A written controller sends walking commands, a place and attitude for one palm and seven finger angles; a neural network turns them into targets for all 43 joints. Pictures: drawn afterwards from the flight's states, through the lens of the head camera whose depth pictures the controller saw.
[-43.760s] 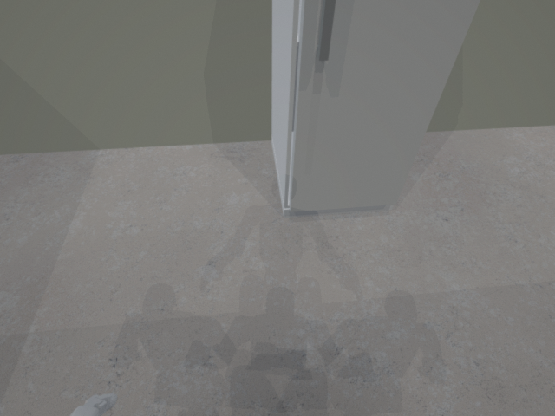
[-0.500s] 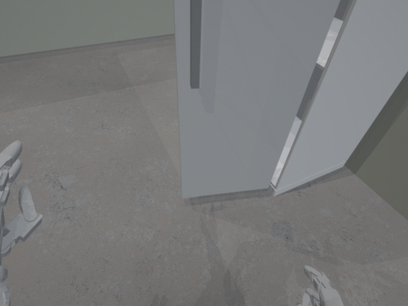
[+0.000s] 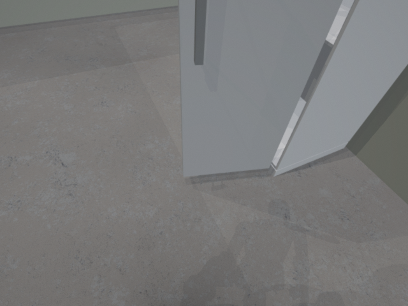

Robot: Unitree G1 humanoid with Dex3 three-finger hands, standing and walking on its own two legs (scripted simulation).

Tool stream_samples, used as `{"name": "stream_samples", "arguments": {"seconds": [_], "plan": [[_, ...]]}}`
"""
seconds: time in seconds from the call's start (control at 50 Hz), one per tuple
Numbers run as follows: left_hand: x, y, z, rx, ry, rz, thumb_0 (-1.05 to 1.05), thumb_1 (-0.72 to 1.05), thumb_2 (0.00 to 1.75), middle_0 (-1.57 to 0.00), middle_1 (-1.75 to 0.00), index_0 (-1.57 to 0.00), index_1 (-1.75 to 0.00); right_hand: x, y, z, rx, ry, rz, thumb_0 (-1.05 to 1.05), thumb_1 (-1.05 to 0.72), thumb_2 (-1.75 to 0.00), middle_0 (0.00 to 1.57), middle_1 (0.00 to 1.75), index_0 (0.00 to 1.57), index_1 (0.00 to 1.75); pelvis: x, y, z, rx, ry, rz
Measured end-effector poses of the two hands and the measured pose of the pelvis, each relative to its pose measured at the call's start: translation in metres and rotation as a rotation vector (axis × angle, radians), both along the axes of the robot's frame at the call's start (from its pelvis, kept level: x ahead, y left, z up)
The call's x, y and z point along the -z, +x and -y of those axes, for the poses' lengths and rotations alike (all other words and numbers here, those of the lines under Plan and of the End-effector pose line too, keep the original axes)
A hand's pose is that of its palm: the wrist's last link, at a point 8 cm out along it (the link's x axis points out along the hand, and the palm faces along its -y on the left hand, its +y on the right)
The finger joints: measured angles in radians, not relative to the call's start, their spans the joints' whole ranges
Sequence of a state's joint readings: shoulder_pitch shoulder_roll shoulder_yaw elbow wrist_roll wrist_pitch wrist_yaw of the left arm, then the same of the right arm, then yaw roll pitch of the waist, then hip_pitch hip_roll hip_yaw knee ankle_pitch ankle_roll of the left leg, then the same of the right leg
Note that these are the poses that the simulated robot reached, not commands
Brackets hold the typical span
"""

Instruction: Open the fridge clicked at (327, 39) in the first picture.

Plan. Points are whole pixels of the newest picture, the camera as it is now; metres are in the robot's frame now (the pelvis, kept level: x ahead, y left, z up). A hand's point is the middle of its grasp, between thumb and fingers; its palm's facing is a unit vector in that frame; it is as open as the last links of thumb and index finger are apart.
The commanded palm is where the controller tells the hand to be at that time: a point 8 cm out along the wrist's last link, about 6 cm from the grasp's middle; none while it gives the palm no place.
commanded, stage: let the arm hang, fingers relaxed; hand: left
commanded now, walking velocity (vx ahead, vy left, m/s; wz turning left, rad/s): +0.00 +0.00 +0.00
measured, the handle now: out of the picture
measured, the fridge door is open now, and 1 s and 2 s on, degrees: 74 74 74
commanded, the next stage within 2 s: look to check the result in 0.58 s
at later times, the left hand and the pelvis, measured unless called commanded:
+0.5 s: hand out of the picture +0.06 +0.21 -0.17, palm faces -0.05 -0.97 -0.23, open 7.4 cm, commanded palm none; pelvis +0.01 +0.01 +0.01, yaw -2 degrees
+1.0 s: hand out of the picture +0.10 +0.25 -0.15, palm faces -0.06 -0.95 -0.32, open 7.4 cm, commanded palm none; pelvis +0.04 +0.01 +0.01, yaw -1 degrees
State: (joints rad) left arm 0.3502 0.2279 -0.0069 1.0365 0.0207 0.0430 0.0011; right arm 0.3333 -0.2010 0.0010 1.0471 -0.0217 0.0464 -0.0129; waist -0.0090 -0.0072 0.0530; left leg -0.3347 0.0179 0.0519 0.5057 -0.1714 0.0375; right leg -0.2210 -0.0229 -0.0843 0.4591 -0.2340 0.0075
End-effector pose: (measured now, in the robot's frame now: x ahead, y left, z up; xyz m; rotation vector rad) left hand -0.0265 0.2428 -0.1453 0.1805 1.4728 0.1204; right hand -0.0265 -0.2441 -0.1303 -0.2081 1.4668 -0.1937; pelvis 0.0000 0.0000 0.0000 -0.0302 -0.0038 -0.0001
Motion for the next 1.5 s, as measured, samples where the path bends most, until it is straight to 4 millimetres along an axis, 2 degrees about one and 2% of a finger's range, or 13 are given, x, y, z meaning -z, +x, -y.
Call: {"name": "stream_samples", "arguments": {"seconds": [0.06,0.14,0.24,0.36,0.52,0.62,0.74,1.0,1.22,1.5], "plan": [[-0.007,-0.007,-0.010,-0.006,0.033,-0.024,0.01,0.93,0.90,-0.20,-0.30,-0.20,-0.30,0.006,0.001,-0.008,0.015,0.022,0.009,0.01,-0.91,-0.89,0.20,0.30,0.20,0.30,-0.001,0.001,-0.004,0.006,0.003,0.003],[-0.013,-0.001,-0.022,-0.002,0.068,-0.013,0.01,0.92,0.90,-0.20,-0.30,-0.20,-0.30,0.011,0.013,-0.015,0.022,0.042,0.050,0.01,-0.91,-0.89,0.20,0.30,0.20,0.30,-0.002,0.002,-0.007,0.014,0.008,0.009],[-0.016,0.024,-0.029,0.013,0.085,0.050,0.01,0.91,0.90,-0.20,-0.30,-0.20,-0.30,0.012,0.035,-0.017,0.016,0.049,0.111,0.01,-0.91,-0.89,0.20,0.30,0.20,0.30,-0.003,0.004,-0.010,0.020,0.015,0.014],[-0.015,0.059,-0.025,0.041,0.068,0.133,0.00,0.91,0.90,-0.20,-0.30,-0.20,-0.30,0.006,0.058,-0.009,0.006,0.027,0.167,0.01,-0.91,-0.89,0.20,0.30,0.20,0.30,-0.004,0.008,-0.011,0.026,0.018,0.018],[-0.011,0.088,-0.017,0.067,0.031,0.176,0.00,0.91,0.90,-0.20,-0.30,-0.20,-0.30,-0.006,0.074,0.006,-0.005,-0.021,0.179,0.01,-0.91,-0.89,0.20,0.30,0.20,0.30,-0.007,0.014,-0.010,0.026,0.020,0.016],[-0.011,0.095,-0.019,0.072,0.030,0.163,0.00,0.91,0.90,-0.20,-0.30,-0.20,-0.30,-0.010,0.079,0.014,-0.010,-0.043,0.164,0.01,-0.91,-0.89,0.20,0.30,0.20,0.30,-0.008,0.019,-0.010,0.025,0.020,0.013],[-0.015,0.099,-0.031,0.068,0.058,0.146,0.00,0.91,0.90,-0.20,-0.30,-0.20,-0.30,-0.012,0.087,0.022,-0.020,-0.058,0.153,0.01,-0.91,-0.89,0.20,0.30,0.20,0.30,-0.009,0.026,-0.010,0.021,0.020,0.012],[-0.028,0.120,-0.052,0.074,0.124,0.165,0.00,0.91,0.90,-0.20,-0.30,-0.20,-0.30,-0.017,0.125,0.035,-0.054,-0.071,0.199,0.01,-0.91,-0.89,0.20,0.30,0.20,0.30,-0.011,0.039,-0.007,0.016,0.024,0.013],[-0.030,0.141,-0.047,0.085,0.122,0.195,0.00,0.91,0.90,-0.20,-0.30,-0.20,-0.30,-0.023,0.149,0.046,-0.076,-0.085,0.229,0.01,-0.91,-0.89,0.20,0.30,0.20,0.30,-0.012,0.049,-0.002,0.014,0.028,0.009],[-0.029,0.152,-0.034,0.089,0.111,0.190,0.00,0.90,0.90,-0.20,-0.30,-0.20,-0.30,-0.022,0.151,0.056,-0.071,-0.089,0.204,0.01,-0.91,-0.89,0.20,0.30,0.20,0.30,-0.012,0.059,0.007,0.013,0.031,0.005]]}}
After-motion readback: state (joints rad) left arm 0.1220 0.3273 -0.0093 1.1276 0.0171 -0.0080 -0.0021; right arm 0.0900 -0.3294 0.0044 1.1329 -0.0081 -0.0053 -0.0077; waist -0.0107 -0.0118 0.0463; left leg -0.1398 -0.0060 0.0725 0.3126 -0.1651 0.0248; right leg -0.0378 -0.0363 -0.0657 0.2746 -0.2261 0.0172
